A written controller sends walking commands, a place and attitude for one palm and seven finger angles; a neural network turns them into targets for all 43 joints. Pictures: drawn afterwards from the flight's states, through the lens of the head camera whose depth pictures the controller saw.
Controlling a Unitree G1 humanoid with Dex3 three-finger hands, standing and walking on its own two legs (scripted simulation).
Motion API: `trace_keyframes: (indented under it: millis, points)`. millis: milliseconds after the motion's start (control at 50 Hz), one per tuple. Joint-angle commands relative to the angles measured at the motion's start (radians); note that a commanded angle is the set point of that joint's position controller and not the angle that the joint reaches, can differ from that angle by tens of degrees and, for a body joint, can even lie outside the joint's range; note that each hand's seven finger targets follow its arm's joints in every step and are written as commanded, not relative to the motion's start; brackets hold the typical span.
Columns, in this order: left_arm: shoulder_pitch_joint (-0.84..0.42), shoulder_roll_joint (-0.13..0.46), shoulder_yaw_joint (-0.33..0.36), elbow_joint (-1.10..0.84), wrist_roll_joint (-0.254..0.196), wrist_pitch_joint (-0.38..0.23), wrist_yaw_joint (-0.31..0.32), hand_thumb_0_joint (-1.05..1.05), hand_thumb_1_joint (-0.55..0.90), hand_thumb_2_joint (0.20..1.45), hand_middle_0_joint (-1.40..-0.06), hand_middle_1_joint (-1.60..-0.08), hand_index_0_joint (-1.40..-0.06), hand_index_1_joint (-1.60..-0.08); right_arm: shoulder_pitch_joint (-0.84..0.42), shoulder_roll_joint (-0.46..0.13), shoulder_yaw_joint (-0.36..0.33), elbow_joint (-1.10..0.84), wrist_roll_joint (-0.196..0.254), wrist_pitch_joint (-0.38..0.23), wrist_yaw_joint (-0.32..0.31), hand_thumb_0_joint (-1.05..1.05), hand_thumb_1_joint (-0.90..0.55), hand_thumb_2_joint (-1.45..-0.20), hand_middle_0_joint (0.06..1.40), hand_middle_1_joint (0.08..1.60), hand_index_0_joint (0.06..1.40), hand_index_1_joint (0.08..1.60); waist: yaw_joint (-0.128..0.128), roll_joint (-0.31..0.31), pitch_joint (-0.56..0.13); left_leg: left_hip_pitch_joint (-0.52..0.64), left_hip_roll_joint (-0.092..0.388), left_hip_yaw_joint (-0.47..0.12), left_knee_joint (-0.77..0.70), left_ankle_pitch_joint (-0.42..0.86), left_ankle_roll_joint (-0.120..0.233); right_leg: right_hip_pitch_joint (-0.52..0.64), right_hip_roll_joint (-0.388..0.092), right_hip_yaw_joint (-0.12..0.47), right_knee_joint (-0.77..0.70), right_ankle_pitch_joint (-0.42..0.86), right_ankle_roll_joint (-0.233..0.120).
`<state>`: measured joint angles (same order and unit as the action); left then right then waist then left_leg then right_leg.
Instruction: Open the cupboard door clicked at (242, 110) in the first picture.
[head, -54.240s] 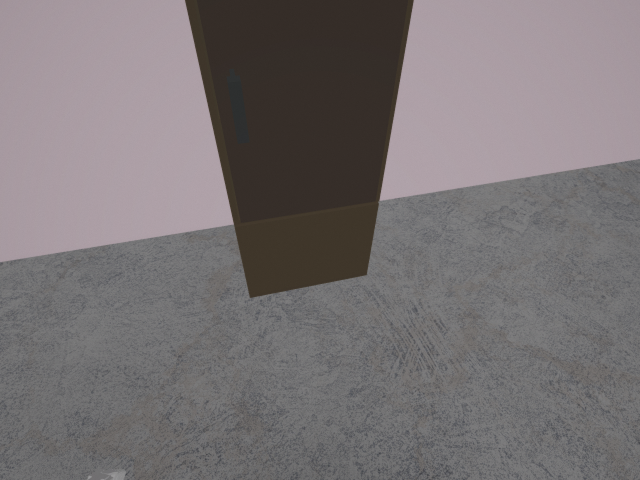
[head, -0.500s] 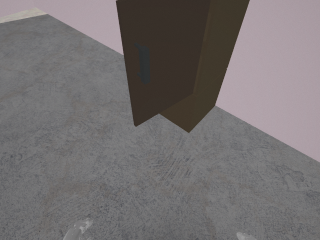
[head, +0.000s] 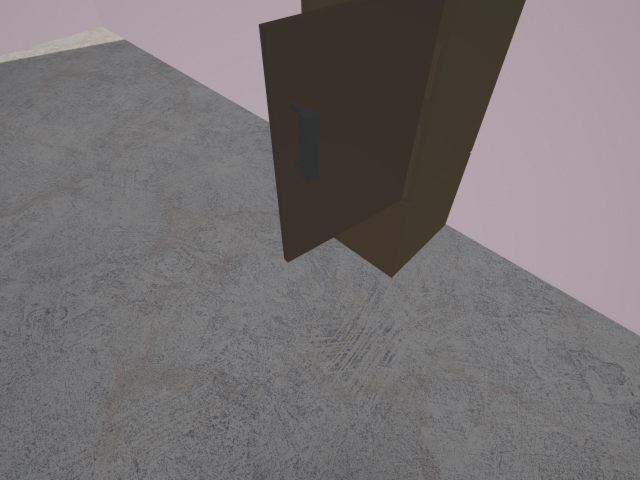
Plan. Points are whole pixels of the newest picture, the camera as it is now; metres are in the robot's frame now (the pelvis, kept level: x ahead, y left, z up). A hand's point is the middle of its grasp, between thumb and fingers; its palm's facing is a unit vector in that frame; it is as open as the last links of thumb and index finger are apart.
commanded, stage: let the arm hang, fingers relaxed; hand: left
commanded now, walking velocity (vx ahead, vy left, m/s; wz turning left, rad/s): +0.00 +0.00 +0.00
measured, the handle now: (302, 141) +0.70 +0.07 +0.03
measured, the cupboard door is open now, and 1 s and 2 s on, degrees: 79 79 79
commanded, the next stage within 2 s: look to check the result in 0.36 s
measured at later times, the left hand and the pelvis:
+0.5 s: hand out of the picture +0.01 +0.20 -0.18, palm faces +0.02 -0.98 -0.21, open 7.3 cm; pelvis +0.01 +0.01 +0.00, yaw +0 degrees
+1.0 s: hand out of the picture +0.08 +0.25 -0.16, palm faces -0.01 -0.95 -0.32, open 7.3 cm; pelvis +0.02 +0.01 +0.01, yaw +0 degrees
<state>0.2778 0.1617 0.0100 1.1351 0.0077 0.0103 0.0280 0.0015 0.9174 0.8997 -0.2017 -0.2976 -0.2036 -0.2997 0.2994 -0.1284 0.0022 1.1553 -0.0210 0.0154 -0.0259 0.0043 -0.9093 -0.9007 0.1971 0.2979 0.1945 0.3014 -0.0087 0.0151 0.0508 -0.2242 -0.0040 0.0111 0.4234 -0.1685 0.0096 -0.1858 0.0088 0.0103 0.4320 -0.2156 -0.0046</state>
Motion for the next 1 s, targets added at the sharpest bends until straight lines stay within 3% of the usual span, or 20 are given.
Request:
trace_keyframes:
  millis: [0, 100, 220, 320, 440, 820, 980]
  points:
    - [0.054, 0.09, 0.018, -0.021, 0.002, -0.016, 0.007, 0.0, 0.9, 0.9, -0.2, -0.3, -0.2, -0.3, 0.045, -0.099, -0.021, -0.021, -0.001, -0.014, -0.006, 0.0, -0.9, -0.9, 0.2, 0.3, 0.2, 0.3, 0.002, -0.014, 0.038, 0.003, 0.081, -0.091, -0.104, -0.089, 0.015, -0.076, -0.089, 0.082, -0.115, -0.094, -0.033]
    - [0.065, 0.079, 0.02, -0.018, 0.006, -0.017, 0.007, 0.0, 0.9, 0.9, -0.2, -0.3, -0.2, -0.3, 0.036, -0.097, -0.024, -0.027, -0.001, -0.018, -0.007, 0.0, -0.9, -0.9, 0.2, 0.3, 0.2, 0.3, 0.003, 0.012, 0.048, -0.014, 0.086, -0.105, -0.125, -0.124, 0.018, -0.076, -0.084, 0.074, -0.102, -0.076, -0.029]
    - [0.063, 0.084, 0.02, -0.017, 0.007, -0.022, 0.007, 0.0, 0.9, 0.9, -0.2, -0.3, -0.2, -0.3, 0.02, -0.112, -0.028, -0.031, 0.0, -0.023, -0.007, 0.0, -0.9, -0.9, 0.2, 0.3, 0.2, 0.3, 0.003, -0.004, 0.04, -0.004, 0.088, -0.109, -0.13, -0.112, 0.02, -0.068, -0.088, 0.073, -0.099, -0.051, -0.026]
    - [0.049, 0.104, 0.025, -0.017, 0.007, -0.028, 0.005, 0.0, 0.9, 0.9, -0.2, -0.3, -0.2, -0.3, -0.001, -0.138, -0.032, -0.037, 0.001, -0.032, -0.008, 0.0, -0.9, -0.9, 0.2, 0.3, 0.2, 0.3, 0.003, -0.001, 0.002, 0.032, 0.093, -0.106, -0.117, -0.037, 0.022, -0.041, -0.093, 0.071, -0.092, 0.008, -0.028]
    - [0.024, 0.144, 0.029, -0.02, 0.008, -0.032, 0.003, 0.0, 0.9, 0.9, -0.2, -0.3, -0.2, -0.3, -0.037, -0.179, -0.039, -0.044, 0.005, -0.032, -0.006, 0.0, -0.9, -0.9, 0.2, 0.3, 0.2, 0.3, 0.006, -0.013, 0.018, 0.047, 0.094, -0.102, -0.117, -0.026, 0.023, -0.042, -0.098, 0.077, -0.11, 0.006, -0.031]
    - [-0.125, 0.292, 0.039, -0.048, 0.008, -0.039, -0.011, 0.0, 0.9, 0.9, -0.2, -0.3, -0.2, -0.3, -0.171, -0.326, -0.048, -0.06, 0.002, -0.041, 0.008, 0.0, -0.9, -0.9, 0.2, 0.3, 0.2, 0.3, 0.007, -0.003, -0.029, 0.08, 0.109, -0.128, -0.159, 0.019, 0.017, 0.025, -0.117, 0.084, -0.142, 0.034, -0.029]
    - [-0.168, 0.332, 0.038, -0.055, 0.006, -0.046, -0.013, 0.0, 0.9, 0.9, -0.2, -0.3, -0.2, -0.3, -0.217, -0.364, -0.047, -0.066, 0.003, -0.044, 0.012, 0.0, -0.9, -0.9, 0.2, 0.3, 0.2, 0.3, 0.006, -0.014, -0.065, 0.122, 0.115, -0.122, -0.149, 0.117, 0.014, 0.052, -0.128, 0.086, -0.154, 0.107, -0.029]
